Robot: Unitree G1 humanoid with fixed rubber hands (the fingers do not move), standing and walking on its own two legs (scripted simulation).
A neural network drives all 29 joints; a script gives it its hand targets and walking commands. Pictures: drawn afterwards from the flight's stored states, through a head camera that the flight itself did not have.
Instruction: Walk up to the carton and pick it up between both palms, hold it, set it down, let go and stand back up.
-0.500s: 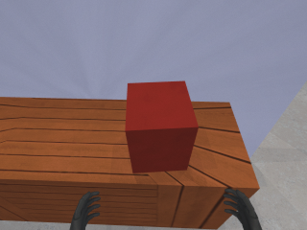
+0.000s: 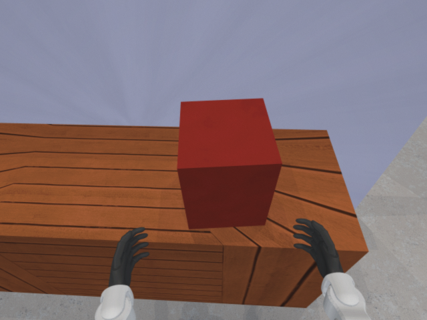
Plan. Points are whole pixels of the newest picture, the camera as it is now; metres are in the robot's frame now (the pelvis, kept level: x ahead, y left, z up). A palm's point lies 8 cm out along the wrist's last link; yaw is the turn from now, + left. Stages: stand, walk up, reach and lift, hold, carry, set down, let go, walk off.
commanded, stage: reach and lift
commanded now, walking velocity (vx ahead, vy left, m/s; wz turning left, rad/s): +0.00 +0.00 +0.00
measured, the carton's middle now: (224, 166) +0.49 +0.01 -0.03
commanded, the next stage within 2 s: none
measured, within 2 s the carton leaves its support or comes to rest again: neither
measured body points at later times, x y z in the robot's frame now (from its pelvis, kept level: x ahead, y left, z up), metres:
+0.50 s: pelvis +0.02 -0.01 +0.01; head +0.03 +0.00 +0.46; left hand +0.33 +0.21 +0.02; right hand +0.35 -0.21 +0.03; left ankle +0.00 +0.13 -0.73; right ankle +0.01 -0.15 -0.73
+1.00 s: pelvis +0.00 -0.01 +0.01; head +0.03 +0.00 +0.46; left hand +0.41 +0.21 +0.09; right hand +0.42 -0.19 +0.09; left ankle +0.00 +0.13 -0.73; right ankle +0.01 -0.15 -0.73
